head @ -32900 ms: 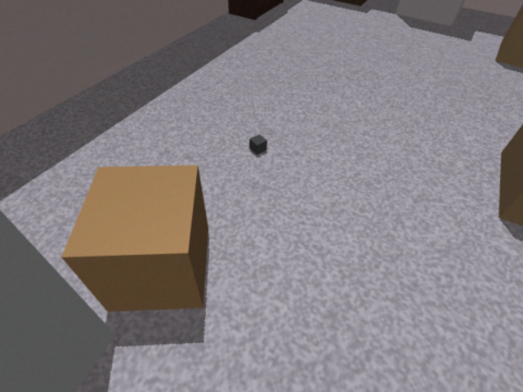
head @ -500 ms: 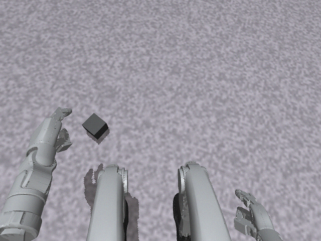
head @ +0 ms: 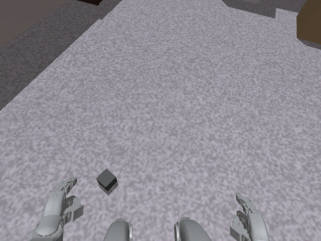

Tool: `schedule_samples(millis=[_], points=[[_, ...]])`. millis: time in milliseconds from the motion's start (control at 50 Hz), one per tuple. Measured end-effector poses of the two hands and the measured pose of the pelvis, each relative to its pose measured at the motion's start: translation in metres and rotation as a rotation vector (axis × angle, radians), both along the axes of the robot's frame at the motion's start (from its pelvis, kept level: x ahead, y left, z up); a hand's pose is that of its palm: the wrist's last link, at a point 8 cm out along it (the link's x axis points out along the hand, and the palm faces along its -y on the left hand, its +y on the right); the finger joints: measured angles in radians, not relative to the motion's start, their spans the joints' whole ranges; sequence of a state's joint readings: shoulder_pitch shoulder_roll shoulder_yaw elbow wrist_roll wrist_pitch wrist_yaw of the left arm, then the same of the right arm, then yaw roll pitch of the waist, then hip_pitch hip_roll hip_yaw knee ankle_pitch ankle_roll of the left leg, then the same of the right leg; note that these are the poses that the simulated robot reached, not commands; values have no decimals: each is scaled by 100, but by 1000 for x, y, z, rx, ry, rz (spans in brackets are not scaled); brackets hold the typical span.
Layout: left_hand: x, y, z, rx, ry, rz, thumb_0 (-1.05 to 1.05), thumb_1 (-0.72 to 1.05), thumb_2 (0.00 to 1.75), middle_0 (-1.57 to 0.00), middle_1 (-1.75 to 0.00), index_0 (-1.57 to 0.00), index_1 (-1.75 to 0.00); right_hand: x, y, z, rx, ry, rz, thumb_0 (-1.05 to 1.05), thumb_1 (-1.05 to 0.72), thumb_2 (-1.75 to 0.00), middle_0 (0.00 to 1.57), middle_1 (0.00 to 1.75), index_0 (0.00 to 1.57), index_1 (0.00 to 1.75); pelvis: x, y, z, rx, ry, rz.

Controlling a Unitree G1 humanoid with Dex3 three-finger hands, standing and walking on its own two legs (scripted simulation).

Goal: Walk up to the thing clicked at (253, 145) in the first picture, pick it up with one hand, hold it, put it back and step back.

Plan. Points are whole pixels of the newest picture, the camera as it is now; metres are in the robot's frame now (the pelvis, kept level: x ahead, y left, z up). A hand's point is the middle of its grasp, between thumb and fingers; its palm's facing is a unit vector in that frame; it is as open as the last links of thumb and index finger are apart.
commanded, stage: home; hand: left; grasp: from above
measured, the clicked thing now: (107, 179) +0.48 +0.23 -0.63
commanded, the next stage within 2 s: none
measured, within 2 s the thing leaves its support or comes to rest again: neither
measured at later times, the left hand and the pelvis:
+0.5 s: hand (65, 225) +0.18 +0.19 +0.00, palm faces +0.07 -0.98 -0.20, open 7.4 cm; pelvis +0.02 +0.01 +0.05, yaw +1 degrees
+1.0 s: hand (68, 226) +0.18 +0.18 +0.00, palm faces +0.06 -0.98 -0.20, open 7.4 cm; pelvis +0.02 +0.00 +0.05, yaw +1 degrees
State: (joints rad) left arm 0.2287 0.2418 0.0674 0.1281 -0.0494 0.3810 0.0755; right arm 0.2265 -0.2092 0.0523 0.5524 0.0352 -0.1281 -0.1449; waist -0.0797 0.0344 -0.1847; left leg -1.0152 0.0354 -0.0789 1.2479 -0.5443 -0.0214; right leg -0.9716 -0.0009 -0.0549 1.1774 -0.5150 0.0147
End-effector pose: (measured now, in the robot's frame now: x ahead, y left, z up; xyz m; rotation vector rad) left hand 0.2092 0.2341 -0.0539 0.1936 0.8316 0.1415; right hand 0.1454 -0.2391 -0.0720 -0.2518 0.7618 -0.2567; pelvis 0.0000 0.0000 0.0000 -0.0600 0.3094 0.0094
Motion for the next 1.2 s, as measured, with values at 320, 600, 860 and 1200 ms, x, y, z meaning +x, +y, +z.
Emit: schedule_samples(millis=[320,600,860,1200], points=[[-43,4,82,-15,-29,16,2,91,90,-20,-29,-20,-30,24,9,60,-11,-160,-3,1,-90,-90,20,30,20,30,26,7,46,6,-125,12],[-48,3,79,-31,-19,13,2,91,90,-20,-29,-20,-30,38,11,70,-27,-220,56,1,-90,-90,20,30,20,30,22,5,47,11,-152,19],[-48,-1,79,-25,-17,7,2,91,90,-20,-29,-20,-30,20,5,60,-22,-171,29,1,-90,-90,20,30,20,30,21,3,46,13,-150,15],[-47,-3,80,-24,-22,2,2,91,90,-20,-29,-20,-30,23,3,61,-24,-183,26,1,-90,-90,20,30,20,30,21,1,45,14,-147,13]])
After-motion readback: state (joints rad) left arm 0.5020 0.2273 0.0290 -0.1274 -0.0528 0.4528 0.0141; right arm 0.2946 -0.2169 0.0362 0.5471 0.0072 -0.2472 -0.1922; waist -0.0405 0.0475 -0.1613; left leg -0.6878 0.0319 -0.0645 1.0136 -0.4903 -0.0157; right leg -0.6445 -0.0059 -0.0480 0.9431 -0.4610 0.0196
